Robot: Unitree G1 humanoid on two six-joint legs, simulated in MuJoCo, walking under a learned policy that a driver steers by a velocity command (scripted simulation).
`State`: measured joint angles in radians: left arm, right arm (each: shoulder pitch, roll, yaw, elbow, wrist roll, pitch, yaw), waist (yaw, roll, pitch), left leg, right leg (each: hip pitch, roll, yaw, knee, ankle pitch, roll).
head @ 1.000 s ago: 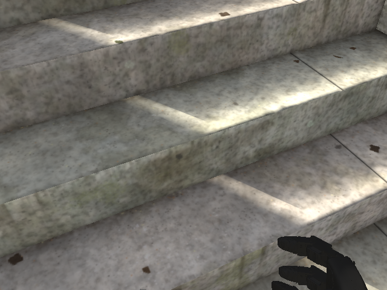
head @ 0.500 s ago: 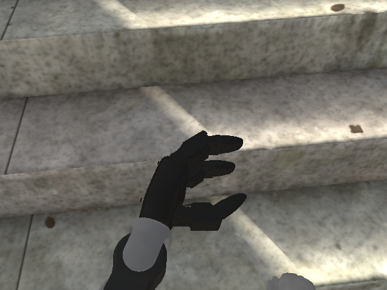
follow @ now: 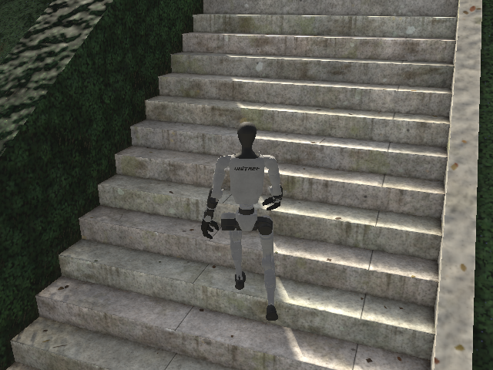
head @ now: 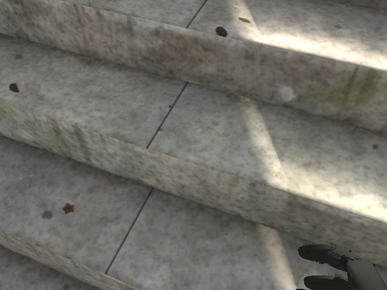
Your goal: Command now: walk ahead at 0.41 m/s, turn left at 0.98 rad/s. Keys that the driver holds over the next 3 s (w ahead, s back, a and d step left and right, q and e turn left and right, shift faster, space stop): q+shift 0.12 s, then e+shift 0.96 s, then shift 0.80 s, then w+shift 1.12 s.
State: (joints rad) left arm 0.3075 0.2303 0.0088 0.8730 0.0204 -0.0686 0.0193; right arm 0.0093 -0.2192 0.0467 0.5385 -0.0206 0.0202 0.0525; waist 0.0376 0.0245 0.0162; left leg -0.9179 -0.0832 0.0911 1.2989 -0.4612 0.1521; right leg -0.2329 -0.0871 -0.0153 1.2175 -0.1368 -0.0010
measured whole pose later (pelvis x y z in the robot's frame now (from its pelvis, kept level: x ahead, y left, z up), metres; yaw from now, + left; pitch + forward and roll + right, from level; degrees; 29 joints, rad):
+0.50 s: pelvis +0.23 -0.06 +0.20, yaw +6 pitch +1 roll -1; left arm 0.12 0.17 -0.05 0.63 0.04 0.00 0.02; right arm 0.19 -0.22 -0.01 0.79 -0.03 0.04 -0.03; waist 0.02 0.00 -0.03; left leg -0.33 -0.07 -0.11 0.95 -0.07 0.07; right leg -0.79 0.08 -0.09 1.30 -0.56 -0.10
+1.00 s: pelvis +0.35 -0.04 +0.31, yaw -21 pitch +3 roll +3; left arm 0.14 0.22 0.03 0.46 0.00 0.08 0.08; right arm 0.13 -0.18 0.02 0.57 0.01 0.00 -0.05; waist 0.02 -0.01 -0.04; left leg -0.63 -0.11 -0.09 1.06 -0.33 -0.09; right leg -0.31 0.21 0.44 0.64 -0.31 -0.05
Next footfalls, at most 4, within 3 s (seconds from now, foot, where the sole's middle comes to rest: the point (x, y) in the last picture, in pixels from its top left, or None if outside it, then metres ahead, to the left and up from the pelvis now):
0.42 right None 0.36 -0.12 -0.46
1.08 left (195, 247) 0.48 0.05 -0.46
1.48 right None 0.37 -0.14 -0.46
2.36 left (212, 126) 0.75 0.01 -0.27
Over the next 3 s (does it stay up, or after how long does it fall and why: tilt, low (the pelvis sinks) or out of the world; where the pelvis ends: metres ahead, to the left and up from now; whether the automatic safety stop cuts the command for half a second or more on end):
stays up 0.96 -0.15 0.65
